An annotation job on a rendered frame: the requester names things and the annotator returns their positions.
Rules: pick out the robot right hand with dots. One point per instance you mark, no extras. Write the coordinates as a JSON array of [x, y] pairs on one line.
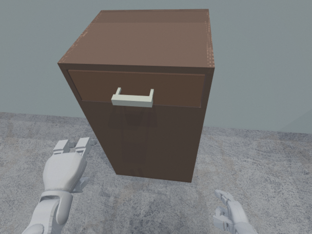
[[225, 219]]

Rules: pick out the robot right forearm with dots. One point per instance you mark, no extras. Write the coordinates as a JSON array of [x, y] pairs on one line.
[[244, 228]]

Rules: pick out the drawer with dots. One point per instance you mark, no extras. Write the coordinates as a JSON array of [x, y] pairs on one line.
[[169, 88]]

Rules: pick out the cabinet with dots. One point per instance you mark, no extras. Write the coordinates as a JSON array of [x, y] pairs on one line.
[[159, 142]]

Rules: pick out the handle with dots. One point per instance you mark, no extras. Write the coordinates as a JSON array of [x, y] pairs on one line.
[[130, 100]]

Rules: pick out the robot left hand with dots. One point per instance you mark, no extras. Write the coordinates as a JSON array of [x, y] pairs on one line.
[[63, 170]]

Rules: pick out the robot left forearm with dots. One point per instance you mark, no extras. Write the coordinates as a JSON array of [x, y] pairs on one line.
[[51, 213]]

